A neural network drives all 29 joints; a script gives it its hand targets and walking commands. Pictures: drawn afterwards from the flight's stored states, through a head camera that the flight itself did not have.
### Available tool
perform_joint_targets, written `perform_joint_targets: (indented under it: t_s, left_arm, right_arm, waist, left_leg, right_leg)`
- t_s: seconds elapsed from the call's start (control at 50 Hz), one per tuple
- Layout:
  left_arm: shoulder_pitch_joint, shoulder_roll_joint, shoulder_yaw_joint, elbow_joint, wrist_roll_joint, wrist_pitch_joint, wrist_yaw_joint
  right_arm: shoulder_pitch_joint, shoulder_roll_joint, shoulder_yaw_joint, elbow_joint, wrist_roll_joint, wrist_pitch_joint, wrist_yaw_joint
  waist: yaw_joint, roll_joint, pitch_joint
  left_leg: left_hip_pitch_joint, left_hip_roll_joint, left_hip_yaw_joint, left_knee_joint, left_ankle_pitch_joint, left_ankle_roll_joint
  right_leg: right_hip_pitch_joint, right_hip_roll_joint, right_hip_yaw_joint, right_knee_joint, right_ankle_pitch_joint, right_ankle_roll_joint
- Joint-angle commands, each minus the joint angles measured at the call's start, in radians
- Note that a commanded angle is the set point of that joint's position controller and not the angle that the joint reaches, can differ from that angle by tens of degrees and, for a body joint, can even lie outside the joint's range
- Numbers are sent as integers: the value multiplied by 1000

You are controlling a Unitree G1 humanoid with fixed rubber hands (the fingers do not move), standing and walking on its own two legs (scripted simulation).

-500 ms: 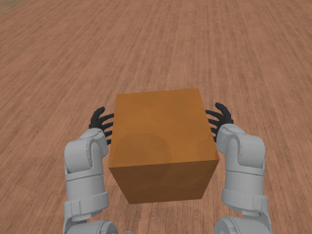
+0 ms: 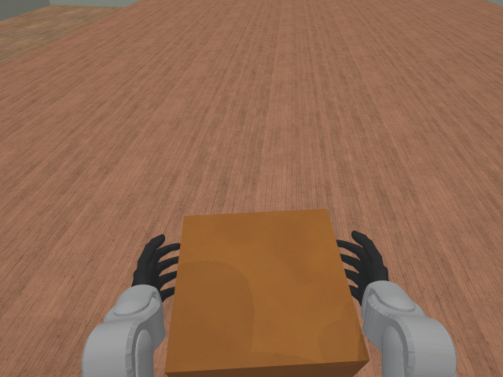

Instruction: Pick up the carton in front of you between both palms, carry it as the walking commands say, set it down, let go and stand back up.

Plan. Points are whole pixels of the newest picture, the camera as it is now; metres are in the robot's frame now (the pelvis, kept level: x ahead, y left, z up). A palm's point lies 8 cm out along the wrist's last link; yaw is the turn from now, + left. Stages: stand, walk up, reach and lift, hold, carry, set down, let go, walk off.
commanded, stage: carry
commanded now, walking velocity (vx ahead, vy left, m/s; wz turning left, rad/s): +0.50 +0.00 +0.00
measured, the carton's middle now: (260, 313) +0.24 +0.00 +0.03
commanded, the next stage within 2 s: none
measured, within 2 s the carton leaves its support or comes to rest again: neither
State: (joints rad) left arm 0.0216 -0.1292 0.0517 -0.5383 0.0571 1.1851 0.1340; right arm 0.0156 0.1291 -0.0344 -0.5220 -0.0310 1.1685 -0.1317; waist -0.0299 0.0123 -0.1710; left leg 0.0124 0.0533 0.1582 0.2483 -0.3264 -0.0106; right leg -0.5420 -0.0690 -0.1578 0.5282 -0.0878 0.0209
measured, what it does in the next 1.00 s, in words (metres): walks ahead: right foot, then left foot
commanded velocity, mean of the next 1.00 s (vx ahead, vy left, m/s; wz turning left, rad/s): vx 0.50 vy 0.00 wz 0.00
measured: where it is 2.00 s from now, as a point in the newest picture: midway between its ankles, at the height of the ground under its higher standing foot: (245, 204)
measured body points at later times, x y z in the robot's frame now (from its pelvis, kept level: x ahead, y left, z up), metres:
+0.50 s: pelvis +0.31 -0.02 +0.00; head +0.27 -0.02 +0.45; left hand +0.55 +0.15 +0.10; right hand +0.56 -0.16 +0.10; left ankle +0.46 +0.13 -0.71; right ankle +0.19 -0.11 -0.74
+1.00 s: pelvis +0.64 +0.01 +0.00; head +0.62 +0.01 +0.45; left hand +0.88 +0.16 +0.09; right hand +0.88 -0.14 +0.10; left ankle +0.51 +0.11 -0.74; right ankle +0.80 -0.12 -0.71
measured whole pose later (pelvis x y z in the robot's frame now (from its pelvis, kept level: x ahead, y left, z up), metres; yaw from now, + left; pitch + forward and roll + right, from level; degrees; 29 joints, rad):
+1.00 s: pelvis +0.64 +0.01 +0.00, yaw +1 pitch +4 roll +0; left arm 0.08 -0.13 0.04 -0.59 0.07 1.18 0.12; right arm 0.06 0.13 -0.02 -0.55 -0.03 1.16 -0.12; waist -0.02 0.00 -0.15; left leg 0.05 0.06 0.21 0.21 -0.32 -0.03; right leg -0.57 -0.11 -0.17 0.54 -0.04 0.01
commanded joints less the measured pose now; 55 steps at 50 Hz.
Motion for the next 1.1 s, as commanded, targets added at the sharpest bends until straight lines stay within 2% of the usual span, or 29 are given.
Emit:
perform_joint_targets:
  t_s: [0.0,0.02,0.04,0.06,0.08,0.1,0.14,0.18,0.24,0.34,0.44,0.48,0.52,0.54,0.56,0.58,0.6,0.62,0.66,0.7,0.76,0.84,0.94,0.98,1.0,1.02,1.04,1.06,1.08]
  left_arm:
    - [-376,-613,-552,-50,-243,48,-66]
    - [-371,-588,-533,-38,-238,58,-61]
    - [-366,-557,-522,-29,-234,63,-55]
    - [-358,-559,-516,-6,-242,65,-54]
    - [-372,-623,-524,-13,-259,61,-61]
    - [-398,-671,-535,-32,-268,52,-72]
    - [-475,-770,-585,-60,-293,35,-95]
    - [-488,-808,-617,-62,-312,20,-118]
    - [-495,-787,-626,-53,-320,11,-134]
    - [-433,-724,-605,-45,-302,16,-123]
    - [-377,-685,-576,-16,-256,27,-104]
    - [-376,-686,-577,-19,-248,25,-99]
    - [-390,-690,-592,-38,-253,21,-98]
    - [-400,-694,-606,-55,-261,19,-97]
    - [-399,-707,-623,-78,-273,18,-100]
    - [-397,-724,-646,-79,-282,13,-105]
    - [-408,-768,-666,-101,-295,-1,-114]
    - [-422,-810,-672,-81,-291,-14,-123]
    - [-397,-869,-678,-56,-285,-37,-135]
    - [-359,-879,-673,-41,-258,-57,-137]
    - [-323,-849,-660,-47,-234,-65,-123]
    - [-318,-762,-641,-85,-221,-48,-98]
    - [-328,-648,-621,-107,-246,0,-79]
    - [-317,-611,-598,-94,-252,17,-74]
    - [-305,-600,-585,-83,-256,23,-72]
    - [-309,-597,-578,-86,-255,27,-71]
    - [-313,-585,-577,-88,-257,26,-70]
    - [-315,-608,-585,-82,-273,23,-74]
    - [-327,-679,-593,-89,-292,16,-86]
  right_arm:
    - [-411,608,577,-89,253,65,83]
    - [-407,579,567,-80,251,76,73]
    - [-406,566,558,-94,252,88,65]
    - [-399,568,564,-80,253,96,61]
    - [-428,610,580,-83,269,92,66]
    - [-447,665,589,-74,278,83,76]
    - [-450,765,603,-54,277,62,97]
    - [-428,811,599,-34,250,41,106]
    - [-404,811,585,-8,215,23,98]
    - [-391,768,593,-29,216,29,85]
    - [-383,720,595,-31,229,48,88]
    - [-384,713,593,-31,237,47,93]
    - [-360,713,584,-20,240,39,96]
    - [-353,710,579,-24,239,31,97]
    - [-328,699,571,-16,239,24,97]
    - [-317,748,580,-6,243,16,103]
    - [-331,799,599,-37,254,0,113]
    - [-349,839,612,-59,260,-13,122]
    - [-376,883,635,-69,270,-32,138]
    - [-365,877,649,-77,271,-46,150]
    - [-339,828,653,-80,272,-48,155]
    - [-322,738,643,-99,274,-32,142]
    - [-300,634,593,-100,241,11,97]
    - [-311,602,581,-100,229,28,78]
    - [-321,592,580,-104,227,36,70]
    - [-329,587,582,-113,231,42,65]
    - [-330,596,587,-139,239,49,64]
    - [-330,611,602,-140,247,53,67]
    - [-358,662,627,-146,263,45,76]
  waist:
    - [28,93,-26]
    - [48,36,-88]
    - [55,-213,-156]
    - [49,-350,-176]
    - [46,-263,-179]
    - [42,-163,-170]
    - [36,-65,-155]
    - [29,-87,-136]
    - [28,-112,-88]
    - [36,-125,-8]
    - [47,-140,27]
    - [48,-145,19]
    - [17,-94,-97]
    - [-6,-2,-182]
    - [-6,292,-274]
    - [-4,307,-246]
    - [-7,229,-247]
    - [-4,120,-242]
    - [2,58,-227]
    - [9,102,-179]
    - [9,120,-102]
    - [11,132,-3]
    - [4,142,54]
    - [17,131,27]
    - [34,95,-28]
    - [58,15,-124]
    - [57,-263,-219]
    - [49,-373,-214]
    - [49,-273,-212]
  left_leg:
    - [-139,138,24,200,499,54]
    - [-270,103,50,396,452,21]
    - [-487,8,42,726,193,-14]
    - [-699,-69,-37,930,-151,-8]
    - [-751,2,-113,1022,-153,15]
    - [-747,38,-139,1040,-125,26]
    - [-664,99,-171,933,-5,28]
    - [-618,95,-126,820,75,19]
    - [-640,92,-83,652,167,0]
    - [-631,65,-16,376,302,-10]
    - [-618,38,37,261,307,4]
    - [-546,23,62,218,273,22]
    - [-235,-36,116,181,148,58]
    - [16,99,-80,165,50,104]
    - [225,337,-540,61,19,199]
    - [318,378,-671,-3,226,266]
    - [278,374,-572,31,387,258]
    - [218,345,-477,50,443,207]
    - [79,299,-328,-3,311,137]
    - [-8,272,-238,-69,194,113]
    - [-32,258,-175,-138,109,139]
    - [-55,210,-60,-145,216,124]
    - [-9,205,-13,-94,308,101]
    - [-21,186,38,48,458,76]
    - [-58,143,80,207,565,54]
    - [-200,101,81,443,480,21]
    - [-431,0,71,780,191,-20]
    - [-666,-68,-36,961,-141,-14]
    - [-719,5,-110,1047,-137,10]
  right_leg:
    - [321,69,-120,-78,-66,-42]
    - [521,17,-35,-70,-151,-63]
    - [663,-235,407,-193,-319,-152]
    - [761,-375,702,-317,-260,-241]
    - [738,-365,652,-305,-108,-250]
    - [669,-316,535,-274,-9,-218]
    - [522,-291,392,-331,-120,-167]
    - [429,-253,279,-389,-224,-133]
    - [426,-232,190,-439,-226,-146]
    - [476,-188,78,-431,-85,-141]
    - [575,-180,43,-377,73,-137]
    - [602,-175,26,-306,184,-121]
    - [523,-127,-51,3,349,-77]
    - [315,-84,-62,245,225,-36]
    - [32,41,-49,535,-98,15]
    - [-176,93,42,679,-395,3]
    - [-197,32,102,759,-396,-24]
    - [-200,-1,128,752,-377,-29]
    - [-106,-63,154,602,-239,-34]
    - [-69,-54,108,477,-196,-30]
    - [-84,-55,68,307,-99,-11]
    - [-48,-30,-1,87,42,3]
    - [13,-20,-49,-27,71,-18]
    - [157,15,-100,-75,19,-34]
    - [308,57,-133,-94,-53,-46]
    - [547,-3,-25,-86,-138,-64]
    - [722,-273,434,-204,-274,-158]
    - [816,-377,689,-314,-161,-242]
    - [788,-357,594,-281,48,-241]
